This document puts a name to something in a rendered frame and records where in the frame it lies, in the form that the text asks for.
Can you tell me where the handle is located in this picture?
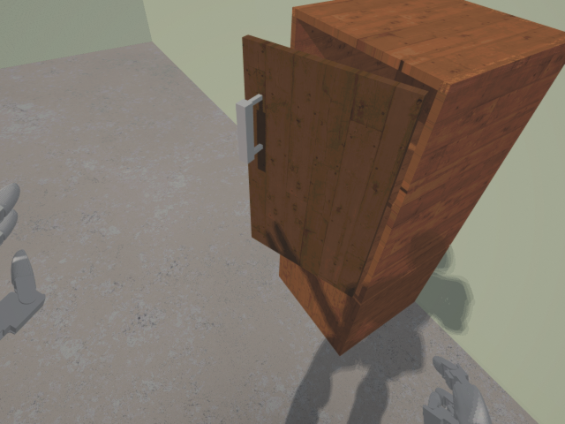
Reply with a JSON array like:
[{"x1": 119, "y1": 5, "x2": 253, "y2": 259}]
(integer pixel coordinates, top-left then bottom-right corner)
[{"x1": 236, "y1": 94, "x2": 263, "y2": 164}]

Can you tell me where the robot right hand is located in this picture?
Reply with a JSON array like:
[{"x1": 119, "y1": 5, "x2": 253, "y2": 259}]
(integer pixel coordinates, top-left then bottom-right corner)
[{"x1": 423, "y1": 356, "x2": 492, "y2": 424}]

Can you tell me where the cupboard door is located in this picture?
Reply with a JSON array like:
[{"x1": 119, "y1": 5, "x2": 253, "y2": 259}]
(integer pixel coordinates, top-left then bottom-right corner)
[{"x1": 242, "y1": 35, "x2": 429, "y2": 297}]

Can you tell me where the robot left hand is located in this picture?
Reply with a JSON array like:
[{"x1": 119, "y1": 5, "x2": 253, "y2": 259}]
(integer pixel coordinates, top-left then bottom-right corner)
[{"x1": 0, "y1": 183, "x2": 46, "y2": 340}]

